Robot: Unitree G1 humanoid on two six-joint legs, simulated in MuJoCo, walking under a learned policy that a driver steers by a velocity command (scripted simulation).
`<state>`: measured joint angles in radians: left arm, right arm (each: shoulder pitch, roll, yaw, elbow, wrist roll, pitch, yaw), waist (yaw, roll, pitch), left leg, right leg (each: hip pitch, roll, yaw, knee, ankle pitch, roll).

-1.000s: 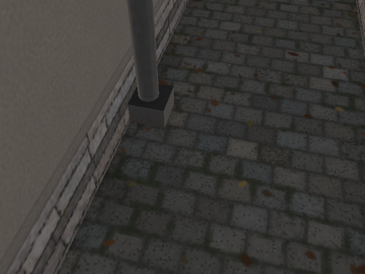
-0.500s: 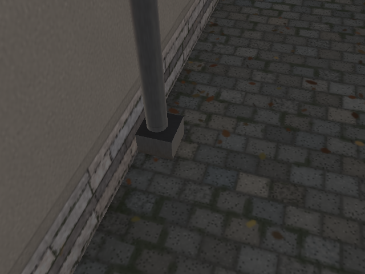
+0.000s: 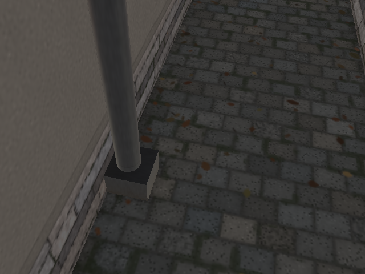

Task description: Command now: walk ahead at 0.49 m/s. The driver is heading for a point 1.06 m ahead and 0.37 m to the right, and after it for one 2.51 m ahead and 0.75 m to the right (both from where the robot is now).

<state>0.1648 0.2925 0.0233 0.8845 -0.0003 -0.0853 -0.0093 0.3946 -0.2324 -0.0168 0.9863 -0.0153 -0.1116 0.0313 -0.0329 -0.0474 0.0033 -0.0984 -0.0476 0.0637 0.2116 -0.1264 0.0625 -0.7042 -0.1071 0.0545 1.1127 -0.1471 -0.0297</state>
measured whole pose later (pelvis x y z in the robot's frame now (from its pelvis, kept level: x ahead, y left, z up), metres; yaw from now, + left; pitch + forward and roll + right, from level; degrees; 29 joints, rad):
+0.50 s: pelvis +0.28 -0.11 -0.01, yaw -1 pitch +0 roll -1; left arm 0.27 0.26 0.02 0.89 0.01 -0.11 -0.05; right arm 0.20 -0.30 -0.02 0.87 0.01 -0.08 -0.01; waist 0.03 0.04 0.03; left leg -0.59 0.12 -0.04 1.21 -0.26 0.01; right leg -0.21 0.10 -0.03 0.34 -0.14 -0.10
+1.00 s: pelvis +0.54 -0.09 -0.01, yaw -3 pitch +0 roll +0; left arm 0.28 0.31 0.03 0.90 -0.01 -0.07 -0.01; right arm 0.22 -0.30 -0.04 0.90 -0.03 -0.13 0.01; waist 0.02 -0.05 0.04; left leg -0.24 0.00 0.10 0.39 -0.14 0.04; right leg -0.41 0.04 0.11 1.16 -0.34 -0.07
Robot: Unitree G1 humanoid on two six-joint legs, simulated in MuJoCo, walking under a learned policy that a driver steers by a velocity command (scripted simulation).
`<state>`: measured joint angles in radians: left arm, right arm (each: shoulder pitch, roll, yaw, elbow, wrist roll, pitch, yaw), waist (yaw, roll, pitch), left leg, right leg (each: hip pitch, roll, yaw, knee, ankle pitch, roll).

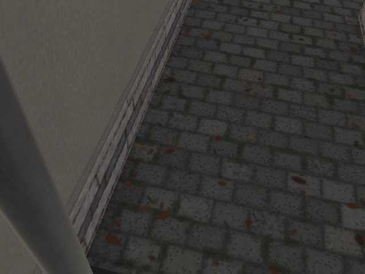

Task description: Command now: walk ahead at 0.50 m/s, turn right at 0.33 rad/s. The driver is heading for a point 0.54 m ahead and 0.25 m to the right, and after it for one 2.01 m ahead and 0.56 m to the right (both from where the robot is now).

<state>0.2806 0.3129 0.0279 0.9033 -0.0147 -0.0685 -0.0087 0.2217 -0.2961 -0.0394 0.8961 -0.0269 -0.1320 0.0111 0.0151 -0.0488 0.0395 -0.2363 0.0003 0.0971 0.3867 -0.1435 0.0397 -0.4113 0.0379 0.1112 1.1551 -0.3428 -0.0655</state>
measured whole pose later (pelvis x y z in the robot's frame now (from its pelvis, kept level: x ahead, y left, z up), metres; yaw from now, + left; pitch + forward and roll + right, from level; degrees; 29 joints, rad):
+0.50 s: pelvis +0.25 -0.13 -0.03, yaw -16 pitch +2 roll +0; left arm 0.22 0.29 0.08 0.72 -0.03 -0.05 -0.05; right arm 0.23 -0.32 -0.05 0.83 0.03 -0.10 -0.01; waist -0.01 0.03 0.06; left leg -0.30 0.10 -0.03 1.25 -0.48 -0.01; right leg -0.48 0.06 -0.02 0.68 -0.23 -0.07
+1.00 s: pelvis +0.49 -0.19 -0.02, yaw -31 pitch +0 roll +1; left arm 0.27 0.29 0.07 0.74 -0.02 0.00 0.04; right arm 0.08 -0.26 -0.04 0.76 -0.03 -0.07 0.04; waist 0.00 -0.03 0.07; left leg -0.43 -0.05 0.00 0.51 -0.10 0.04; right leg -0.36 0.11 0.18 1.21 -0.58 0.04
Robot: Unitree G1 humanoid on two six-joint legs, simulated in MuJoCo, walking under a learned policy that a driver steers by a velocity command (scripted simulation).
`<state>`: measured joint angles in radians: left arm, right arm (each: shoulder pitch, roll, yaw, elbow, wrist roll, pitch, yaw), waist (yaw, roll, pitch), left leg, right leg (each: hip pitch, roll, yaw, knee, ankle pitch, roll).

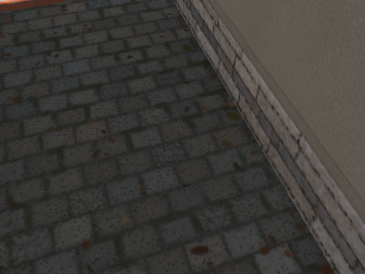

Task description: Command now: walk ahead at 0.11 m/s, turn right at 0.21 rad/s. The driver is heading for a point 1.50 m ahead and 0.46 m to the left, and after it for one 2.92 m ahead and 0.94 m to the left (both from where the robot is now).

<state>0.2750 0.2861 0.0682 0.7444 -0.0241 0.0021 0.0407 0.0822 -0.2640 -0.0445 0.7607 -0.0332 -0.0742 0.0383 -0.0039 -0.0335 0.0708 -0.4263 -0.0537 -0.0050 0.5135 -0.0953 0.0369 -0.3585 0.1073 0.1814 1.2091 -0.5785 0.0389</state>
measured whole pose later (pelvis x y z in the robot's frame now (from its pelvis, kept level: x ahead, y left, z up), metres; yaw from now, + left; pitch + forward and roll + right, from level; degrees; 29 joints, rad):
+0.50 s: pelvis +0.07 -0.02 +0.01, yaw -1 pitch -2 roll +1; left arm 0.20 0.22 -0.01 0.80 0.01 0.00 0.04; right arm 0.14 -0.25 0.00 0.93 -0.03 -0.07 0.04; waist -0.02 0.00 0.05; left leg -0.25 -0.02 0.00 0.50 -0.21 0.00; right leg -0.19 -0.01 0.03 0.56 -0.33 0.00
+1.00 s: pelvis +0.08 -0.03 +0.01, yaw +0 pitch -2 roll +1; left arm 0.21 0.26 -0.04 0.93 0.01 0.00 0.04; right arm 0.12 -0.28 0.01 1.01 -0.02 -0.05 0.02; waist -0.01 0.00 0.05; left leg -0.23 -0.01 -0.02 0.47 -0.21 -0.01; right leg -0.15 0.00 0.02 0.50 -0.32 -0.01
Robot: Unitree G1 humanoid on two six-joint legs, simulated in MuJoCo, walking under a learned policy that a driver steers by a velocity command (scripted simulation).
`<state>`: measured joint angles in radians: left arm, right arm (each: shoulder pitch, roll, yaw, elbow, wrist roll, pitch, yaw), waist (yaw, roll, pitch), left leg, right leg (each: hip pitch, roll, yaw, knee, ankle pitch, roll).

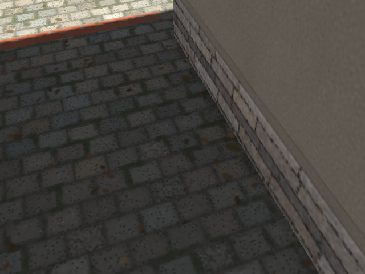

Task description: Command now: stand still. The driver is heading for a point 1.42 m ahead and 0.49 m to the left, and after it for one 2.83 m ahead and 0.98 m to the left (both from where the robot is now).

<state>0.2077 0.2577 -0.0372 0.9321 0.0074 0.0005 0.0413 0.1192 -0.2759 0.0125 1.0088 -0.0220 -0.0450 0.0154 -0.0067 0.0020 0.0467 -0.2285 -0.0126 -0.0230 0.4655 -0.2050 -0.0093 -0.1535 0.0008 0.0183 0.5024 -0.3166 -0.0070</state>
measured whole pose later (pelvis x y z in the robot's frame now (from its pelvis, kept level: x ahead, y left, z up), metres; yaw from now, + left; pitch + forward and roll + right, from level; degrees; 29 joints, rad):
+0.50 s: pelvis +0.00 +0.01 +0.00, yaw +0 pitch -1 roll +1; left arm 0.26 0.24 -0.04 1.01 0.00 -0.01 0.05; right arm 0.17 -0.25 0.02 1.03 -0.01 -0.05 0.00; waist 0.00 0.00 0.03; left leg -0.26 -0.02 -0.03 0.51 -0.27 0.01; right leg -0.17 -0.01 0.02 0.52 -0.34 -0.01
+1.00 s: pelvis +0.16 +0.07 +0.01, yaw +0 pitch +0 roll +1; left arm 0.19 0.28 0.04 0.86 -0.02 -0.08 0.01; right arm 0.39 -0.21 0.01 1.03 -0.01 -0.10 0.02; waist -0.06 -0.02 0.00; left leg -0.01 -0.06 0.01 0.24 -0.24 0.06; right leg -0.59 -0.11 0.00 0.87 -0.12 -0.02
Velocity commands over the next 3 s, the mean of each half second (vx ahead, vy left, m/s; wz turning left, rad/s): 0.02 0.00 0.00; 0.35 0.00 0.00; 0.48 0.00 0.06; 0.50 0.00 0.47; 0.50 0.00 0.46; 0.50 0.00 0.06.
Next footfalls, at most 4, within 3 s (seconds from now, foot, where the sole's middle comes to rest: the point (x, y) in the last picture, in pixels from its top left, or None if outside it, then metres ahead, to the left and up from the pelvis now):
0.74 left None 0.13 0.16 -0.77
1.20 right None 0.44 -0.06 -0.77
1.74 left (134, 221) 0.72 0.23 -0.77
2.28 right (147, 152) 1.07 0.20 -0.77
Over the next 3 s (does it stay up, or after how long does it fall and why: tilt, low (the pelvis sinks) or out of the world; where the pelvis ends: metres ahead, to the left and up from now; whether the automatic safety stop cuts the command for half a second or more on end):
stays up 1.18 0.47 0.01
